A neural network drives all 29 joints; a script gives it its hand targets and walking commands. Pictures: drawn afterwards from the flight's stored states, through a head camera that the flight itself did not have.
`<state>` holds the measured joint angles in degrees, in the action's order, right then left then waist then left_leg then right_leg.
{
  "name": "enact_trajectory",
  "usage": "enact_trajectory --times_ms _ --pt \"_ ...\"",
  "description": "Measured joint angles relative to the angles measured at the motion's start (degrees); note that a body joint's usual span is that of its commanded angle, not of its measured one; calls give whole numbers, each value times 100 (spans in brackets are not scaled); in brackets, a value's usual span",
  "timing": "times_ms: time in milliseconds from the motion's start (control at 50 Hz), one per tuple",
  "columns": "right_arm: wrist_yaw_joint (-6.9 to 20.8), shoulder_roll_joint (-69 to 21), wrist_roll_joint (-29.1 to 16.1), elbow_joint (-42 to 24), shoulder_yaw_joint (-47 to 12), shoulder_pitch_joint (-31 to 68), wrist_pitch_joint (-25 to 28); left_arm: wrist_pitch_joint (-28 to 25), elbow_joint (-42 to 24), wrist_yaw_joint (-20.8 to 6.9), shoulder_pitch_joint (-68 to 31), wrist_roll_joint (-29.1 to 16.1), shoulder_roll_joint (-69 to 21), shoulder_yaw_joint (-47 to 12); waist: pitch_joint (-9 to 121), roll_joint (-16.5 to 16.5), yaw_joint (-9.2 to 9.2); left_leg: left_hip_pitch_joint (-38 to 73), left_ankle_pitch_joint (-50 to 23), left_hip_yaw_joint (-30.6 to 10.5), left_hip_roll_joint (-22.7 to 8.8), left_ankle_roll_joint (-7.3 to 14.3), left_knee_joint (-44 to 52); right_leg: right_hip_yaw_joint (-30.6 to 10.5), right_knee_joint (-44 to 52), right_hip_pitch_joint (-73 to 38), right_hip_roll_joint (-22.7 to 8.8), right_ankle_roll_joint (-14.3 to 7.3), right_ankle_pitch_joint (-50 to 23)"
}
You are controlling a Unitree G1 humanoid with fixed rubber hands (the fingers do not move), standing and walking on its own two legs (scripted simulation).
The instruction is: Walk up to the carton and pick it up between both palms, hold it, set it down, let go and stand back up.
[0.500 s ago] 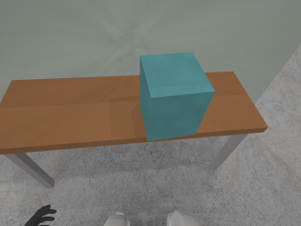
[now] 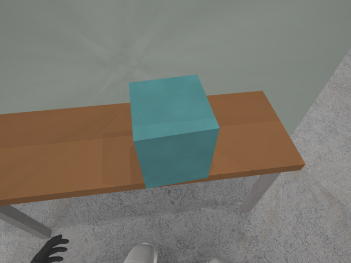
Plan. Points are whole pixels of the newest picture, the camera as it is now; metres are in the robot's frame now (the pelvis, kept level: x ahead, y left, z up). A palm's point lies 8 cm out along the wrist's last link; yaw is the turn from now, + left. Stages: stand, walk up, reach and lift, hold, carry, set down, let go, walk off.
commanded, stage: walk up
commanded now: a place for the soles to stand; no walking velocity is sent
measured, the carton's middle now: (170, 133) +0.48 +0.05 -0.04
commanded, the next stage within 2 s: none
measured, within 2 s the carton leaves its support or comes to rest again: neither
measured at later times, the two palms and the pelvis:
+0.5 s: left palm out of the picture +0.12 +0.36 -0.08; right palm out of the picture +0.11 -0.29 -0.08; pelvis +0.01 +0.04 +0.00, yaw +5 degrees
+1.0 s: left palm out of the picture +0.10 +0.39 -0.07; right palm out of the picture +0.12 -0.26 -0.07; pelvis +0.00 +0.06 +0.00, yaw +7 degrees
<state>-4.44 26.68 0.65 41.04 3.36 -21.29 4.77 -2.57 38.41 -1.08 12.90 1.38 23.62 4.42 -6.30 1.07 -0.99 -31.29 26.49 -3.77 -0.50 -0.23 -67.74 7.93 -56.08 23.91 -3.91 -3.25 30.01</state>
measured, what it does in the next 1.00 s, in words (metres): steps on the spot: left foot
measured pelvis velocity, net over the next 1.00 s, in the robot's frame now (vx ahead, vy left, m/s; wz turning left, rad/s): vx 0.00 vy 0.06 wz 0.12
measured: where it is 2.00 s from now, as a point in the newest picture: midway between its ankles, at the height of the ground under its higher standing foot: outside the picture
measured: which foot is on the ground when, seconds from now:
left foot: up 0.00-0.08, down 0.10-1.00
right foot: down 0.00-1.00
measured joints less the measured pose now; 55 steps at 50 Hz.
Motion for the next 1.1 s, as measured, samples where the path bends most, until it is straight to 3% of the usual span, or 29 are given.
enact_trajectory --times_ms 100,160,240,280,360,460,520,600,680,780,880,1100 --pt "6 16 0 -1 0 -1 9 81 3 4 -4 0 -2 -1 36 -3 4 214 -351 -2 -86 105 1214 98 -134 28 -54 92 130" --pt "6 -8 0 1 0 1 18 219 2 4 -130 0 0 0 -19 60 12 221 -123 -4 30 -57 1150 -28 -534 217 -109 122 243" --pt "6 -9 0 -1 0 15 18 192 -3 4 -203 0 3 -1 -20 69 8 215 -91 -19 56 -78 1150 -94 -249 211 25 108 373" --pt "6 -14 0 2 0 26 -8 123 8 5 -192 0 -2 0 -8 67 9 216 -91 -20 113 -39 1143 -84 -174 196 -21 90 -20" --pt "11 -15 0 0 0 77 -34 35 11 5 -152 0 -2 0 27 62 10 216 -86 -22 277 17 1143 -83 -159 143 -208 133 48" --pt "50 -15 0 0 0 119 -31 28 11 5 -152 0 -2 0 42 -8 11 252 -296 -24 94 58 1234 -27 -166 143 -283 232 59" --pt "50 -15 0 0 0 119 -9 128 13 5 -197 0 -2 0 33 -12 12 255 -137 -23 102 -102 1237 -52 -182 156 -283 271 45" --pt "50 -15 0 0 0 124 -8 172 10 5 -222 0 -2 0 32 -6 11 255 -154 -24 83 -104 1237 -129 -90 130 -95 182 21" --pt "50 -15 0 0 0 129 -26 78 19 5 -192 0 -2 0 92 -1 10 255 -71 -23 209 10 1236 -131 -87 118 -218 234 -34" --pt "86 -24 0 0 0 131 -13 104 21 5 -205 0 -2 0 112 -21 14 255 -298 -9 261 -7 1277 -124 -88 102 -334 315 -45" --pt "89 -24 0 0 0 135 10 194 22 5 -217 0 -1 0 95 -18 15 255 -237 -22 222 -12 1277 -273 -46 97 -73 217 75" --pt "113 -25 0 0 0 142 40 160 69 5 -223 0 -1 0 143 -21 16 255 -256 -28 317 34 1286 -291 7 67 -153 320 -65"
